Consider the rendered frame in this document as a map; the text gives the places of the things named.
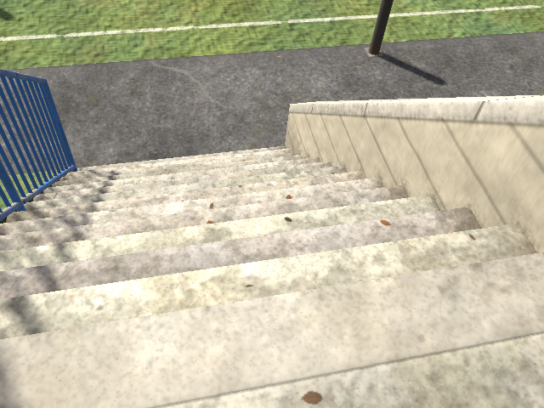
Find stairs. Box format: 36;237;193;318
0;146;537;339

